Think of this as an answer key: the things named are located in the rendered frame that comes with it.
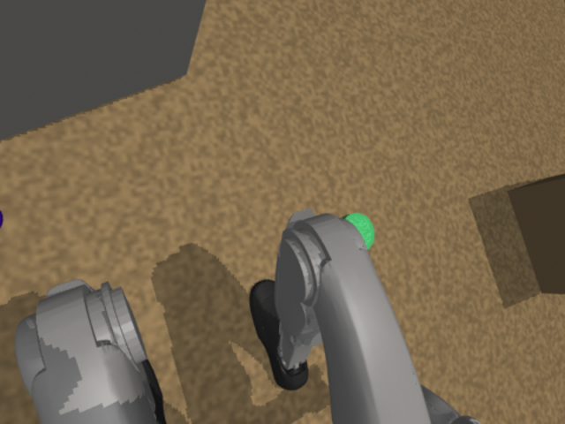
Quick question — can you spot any left robot foot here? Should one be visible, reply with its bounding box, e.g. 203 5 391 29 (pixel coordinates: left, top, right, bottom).
141 360 167 424

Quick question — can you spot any right robot foot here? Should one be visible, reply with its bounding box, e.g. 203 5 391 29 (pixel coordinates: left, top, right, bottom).
250 279 308 390

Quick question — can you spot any right robot hand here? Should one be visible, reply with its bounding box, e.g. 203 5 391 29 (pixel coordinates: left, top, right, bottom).
420 384 462 424

